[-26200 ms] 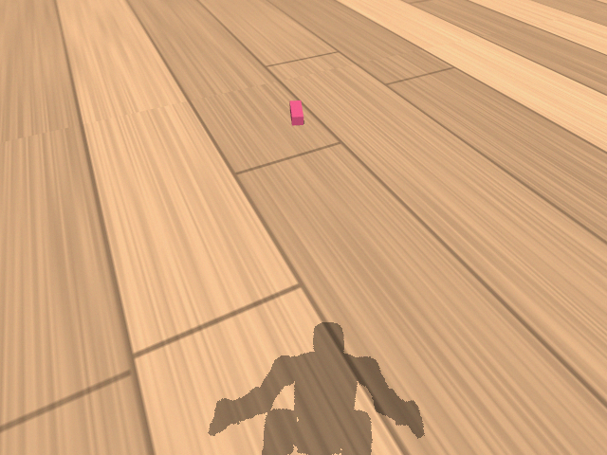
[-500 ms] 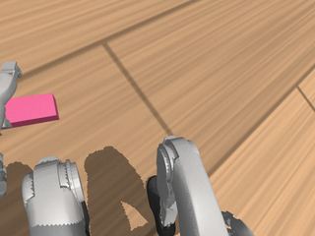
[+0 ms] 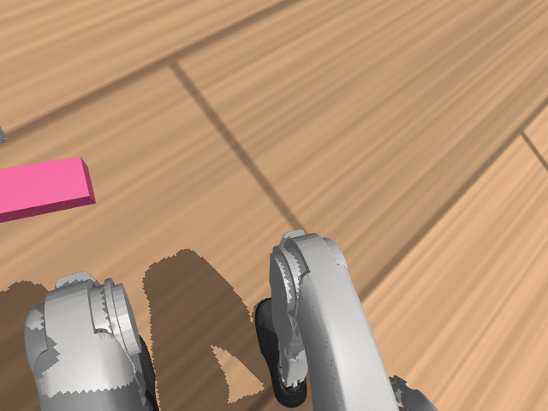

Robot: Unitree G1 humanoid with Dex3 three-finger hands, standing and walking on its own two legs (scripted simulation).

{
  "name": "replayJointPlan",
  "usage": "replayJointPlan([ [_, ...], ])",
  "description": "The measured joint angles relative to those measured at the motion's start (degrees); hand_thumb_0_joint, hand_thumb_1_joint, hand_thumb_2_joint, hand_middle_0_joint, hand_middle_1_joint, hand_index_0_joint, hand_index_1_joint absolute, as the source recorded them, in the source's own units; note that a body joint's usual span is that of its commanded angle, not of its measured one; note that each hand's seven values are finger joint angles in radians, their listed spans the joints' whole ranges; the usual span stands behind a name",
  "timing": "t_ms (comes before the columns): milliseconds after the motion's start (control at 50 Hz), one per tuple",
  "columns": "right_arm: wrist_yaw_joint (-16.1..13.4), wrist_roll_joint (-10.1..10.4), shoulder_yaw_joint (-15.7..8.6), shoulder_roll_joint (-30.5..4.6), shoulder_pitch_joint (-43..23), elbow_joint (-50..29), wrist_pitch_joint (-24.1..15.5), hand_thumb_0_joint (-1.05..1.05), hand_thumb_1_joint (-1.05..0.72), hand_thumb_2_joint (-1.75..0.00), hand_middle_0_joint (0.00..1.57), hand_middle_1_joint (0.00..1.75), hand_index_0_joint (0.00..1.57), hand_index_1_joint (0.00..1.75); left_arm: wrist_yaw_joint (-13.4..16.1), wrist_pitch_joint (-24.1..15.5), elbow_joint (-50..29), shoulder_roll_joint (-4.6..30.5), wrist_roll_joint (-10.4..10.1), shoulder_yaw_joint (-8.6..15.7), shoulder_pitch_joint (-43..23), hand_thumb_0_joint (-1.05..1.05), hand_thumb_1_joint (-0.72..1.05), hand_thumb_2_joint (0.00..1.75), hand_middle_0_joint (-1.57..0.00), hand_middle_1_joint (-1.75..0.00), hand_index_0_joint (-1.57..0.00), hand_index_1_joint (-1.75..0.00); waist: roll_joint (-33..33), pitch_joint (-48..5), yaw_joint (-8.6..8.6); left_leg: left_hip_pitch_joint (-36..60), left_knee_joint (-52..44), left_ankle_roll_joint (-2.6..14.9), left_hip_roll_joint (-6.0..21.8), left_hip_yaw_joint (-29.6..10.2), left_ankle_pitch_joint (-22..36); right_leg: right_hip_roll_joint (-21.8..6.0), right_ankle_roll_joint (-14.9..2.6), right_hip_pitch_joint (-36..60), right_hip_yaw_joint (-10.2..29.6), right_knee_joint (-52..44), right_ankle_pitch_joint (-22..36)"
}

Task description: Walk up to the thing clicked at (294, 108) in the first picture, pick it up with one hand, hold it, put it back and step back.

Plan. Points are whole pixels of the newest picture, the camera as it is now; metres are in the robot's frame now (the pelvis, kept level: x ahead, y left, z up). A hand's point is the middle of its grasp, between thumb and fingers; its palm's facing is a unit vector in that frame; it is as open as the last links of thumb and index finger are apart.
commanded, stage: close in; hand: left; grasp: from above
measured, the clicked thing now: (23, 192) +0.47 +0.31 -0.29
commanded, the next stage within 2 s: rest palm in 0.06 s
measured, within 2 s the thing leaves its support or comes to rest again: neither
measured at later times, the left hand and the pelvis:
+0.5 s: hand (17, 190) +0.46 +0.30 -0.23, palm faces -0.47 -0.10 -0.88, open 14.0 cm; pelvis +0.00 +0.00 -0.01, yaw -2 degrees
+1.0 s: hand (22, 194) +0.46 +0.30 -0.26, palm faces -0.45 -0.13 -0.88, open 14.3 cm; pelvis +0.01 +0.01 -0.02, yaw -5 degrees
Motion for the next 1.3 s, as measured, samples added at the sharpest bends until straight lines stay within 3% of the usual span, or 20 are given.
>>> replayJointPlan([
  [100, 0.37, -0.55, 0.03, 0.05, -0.68, -0.32, 0.14, 0.0, -0.9, -0.89, 0.21, 0.3, 0.2, 0.3, 2.34, -2.66, -0.69, -0.46, 1.91, -0.77, 0.28, 0.0, -0.52, 1.0, -0.08, -1.06, -0.1, -1.05, -1.06, -0.09, 0.34, -0.01, 0.59, -0.11, -0.44, -0.66, -0.55, -0.22, 0.03, 0.67, -0.56, 0.16, -0.79],
  [280, 1.53, -2.49, 1.29, -0.39, -2.55, -1.55, -1.52, 0.0, -0.89, -0.89, 0.21, 0.3, 0.2, 0.3, 10.13, -1.69, 6.43, -0.25, 6.12, 1.76, -0.95, 0.0, -0.51, 1.01, -0.08, -1.04, -0.1, -1.04, -2.14, -0.26, -2.11, -0.46, 1.76, -0.04, -0.29, -1.54, -0.98, 0.25, 0.11, 0.43, -1.16, 0.61, -0.71],
  [400, 2.41, -3.96, 2.96, -0.79, -3.11, -1.48, -3.44, 0.0, -0.89, -0.89, 0.2, 0.3, 0.2, 0.3, 12.73, 0.26, 10.27, 1.37, 5.86, 2.71, -2.17, 0.0, -0.5, 1.0, -0.08, -1.02, -0.09, -1.02, -2.77, 1.36, -3.73, -1.12, 2.78, 0.06, 0.04, -1.98, -0.77, 0.85, 0.52, -0.47, -1.3, 1.28, 0.06],
  [600, 3.93, -5.47, 5.74, -1.19, -2.25, -1.11, -5.93, 0.0, -0.89, -0.89, 0.21, 0.3, 0.2, 0.3, 13.33, 0.57, 10.93, 3.6, 3.83, 3.62, -1.65, 0.0, -0.51, 0.99, -0.08, -1.0, -0.09, -1.0, -3.69, 4.15, -5.06, -1.06, 4.75, -0.24, 0.35, -3.15, -1.9, 1.6, 0.74, -0.6, -1.92, 2.53, -0.24],
  [800, 5.37, -6.31, 6.8, -1.86, -3.45, -1.82, -7.59, 0.0, -0.89, -0.89, 0.21, 0.3, 0.2, 0.3, 14.43, -0.31, 10.99, 5.25, 3.25, 4.94, -0.08, 0.0, -0.53, 1.0, -0.08, -0.98, -0.08, -0.99, -4.5, 5.86, -5.19, -0.42, 6.04, -0.41, 0.53, -4.35, -3.4, 2.1, 0.98, 0.25, -2.71, 2.92, -1.07],
  [1020, 6.56, -6.83, 6.52, -2.4, -5.48, -1.7, -8.49, 0.0, -0.9, -0.9, 0.2, 0.3, 0.2, 0.3, 16.02, -0.49, 10.55, 5.62, 3.22, 4.36, 0.22, 0.0, -0.54, 1.01, -0.08, -0.97, -0.07, -0.98, -5.38, 5.84, -4.43, -0.1, 6.51, -0.51, 0.41, -5.13, -4.26, 2.18, 1.07, 0.97, -3.31, 2.8, -1.74],
  [1300, 7.14, -7.03, 7.65, -2.73, -6.05, -2.09, -9.04, 0.0, -0.9, -0.9, 0.2, 0.3, 0.2, 0.3, 16.74, -0.67, 12.6, 6.41, 3.48, 2.85, -0.62, 0.0, -0.53, 0.99, -0.08, -0.98, -0.07, -0.99, -5.99, 6.56, -4.98, 0.11, 6.76, -0.1, 0.41, -5.47, -4.05, 2.41, 1.44, 1.58, -3.56, 2.48, -1.36],
])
